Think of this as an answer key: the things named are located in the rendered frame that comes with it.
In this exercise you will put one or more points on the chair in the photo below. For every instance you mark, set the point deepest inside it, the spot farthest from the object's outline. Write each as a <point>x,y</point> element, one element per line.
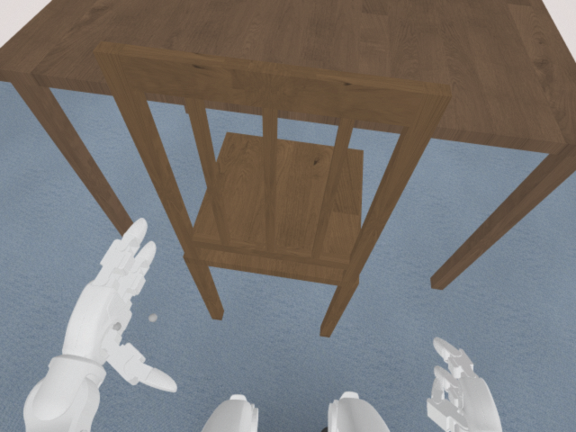
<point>274,206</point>

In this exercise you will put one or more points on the left robot hand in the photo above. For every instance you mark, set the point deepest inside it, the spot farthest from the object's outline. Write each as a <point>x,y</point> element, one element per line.
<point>107,300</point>

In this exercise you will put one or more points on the left robot forearm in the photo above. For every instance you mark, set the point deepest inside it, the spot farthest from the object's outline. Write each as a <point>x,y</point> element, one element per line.
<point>67,399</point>

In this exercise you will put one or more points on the robot thigh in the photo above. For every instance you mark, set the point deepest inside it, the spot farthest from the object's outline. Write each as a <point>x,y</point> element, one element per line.
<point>354,415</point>
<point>233,416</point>

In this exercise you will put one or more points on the right robot hand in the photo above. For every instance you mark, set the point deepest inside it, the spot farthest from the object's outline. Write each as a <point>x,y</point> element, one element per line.
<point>472,408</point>

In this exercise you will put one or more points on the table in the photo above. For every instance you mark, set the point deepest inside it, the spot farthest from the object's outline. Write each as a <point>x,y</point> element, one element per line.
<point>512,77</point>

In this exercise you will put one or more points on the right robot thigh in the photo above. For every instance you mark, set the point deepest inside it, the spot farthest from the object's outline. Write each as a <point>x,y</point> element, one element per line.
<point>354,415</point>

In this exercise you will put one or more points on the left robot thigh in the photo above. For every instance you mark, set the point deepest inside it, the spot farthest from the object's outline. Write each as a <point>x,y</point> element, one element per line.
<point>233,416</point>

